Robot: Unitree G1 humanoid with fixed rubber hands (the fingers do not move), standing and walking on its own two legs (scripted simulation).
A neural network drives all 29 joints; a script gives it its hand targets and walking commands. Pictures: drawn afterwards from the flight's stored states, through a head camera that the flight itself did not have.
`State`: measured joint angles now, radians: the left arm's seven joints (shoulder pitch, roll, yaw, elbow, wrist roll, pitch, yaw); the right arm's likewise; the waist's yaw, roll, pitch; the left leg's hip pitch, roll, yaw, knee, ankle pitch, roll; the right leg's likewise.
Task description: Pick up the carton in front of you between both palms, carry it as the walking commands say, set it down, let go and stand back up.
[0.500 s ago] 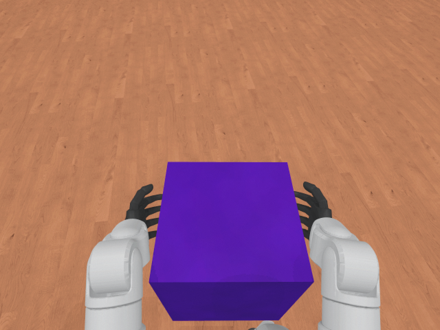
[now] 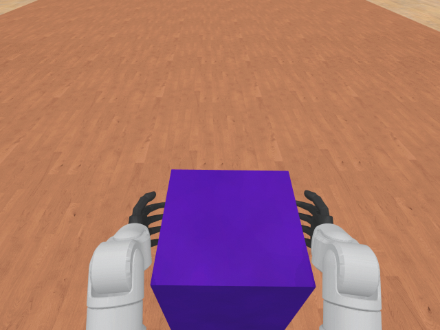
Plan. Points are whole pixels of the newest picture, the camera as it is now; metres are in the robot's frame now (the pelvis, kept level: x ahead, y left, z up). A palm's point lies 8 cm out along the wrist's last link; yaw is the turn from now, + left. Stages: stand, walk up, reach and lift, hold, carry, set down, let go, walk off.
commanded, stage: carry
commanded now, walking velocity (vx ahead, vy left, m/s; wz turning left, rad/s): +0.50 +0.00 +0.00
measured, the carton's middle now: (228, 255) +0.27 +0.00 +0.02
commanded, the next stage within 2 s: none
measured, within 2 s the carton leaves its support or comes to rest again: neither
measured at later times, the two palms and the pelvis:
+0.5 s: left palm (182, 129) +0.58 +0.12 +0.09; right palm (298, 133) +0.58 -0.17 +0.09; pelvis +0.32 -0.02 -0.01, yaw -1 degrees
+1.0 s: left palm (189, 95) +0.78 +0.13 +0.08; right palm (283, 96) +0.78 -0.17 +0.09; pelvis +0.51 -0.01 +0.00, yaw -2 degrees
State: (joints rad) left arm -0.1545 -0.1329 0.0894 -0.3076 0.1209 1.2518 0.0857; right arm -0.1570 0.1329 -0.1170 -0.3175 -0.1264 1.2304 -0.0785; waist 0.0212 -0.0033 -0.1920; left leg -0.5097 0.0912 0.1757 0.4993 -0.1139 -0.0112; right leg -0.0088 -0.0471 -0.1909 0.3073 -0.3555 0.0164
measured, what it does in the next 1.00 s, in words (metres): walks ahead: left foot, then right foot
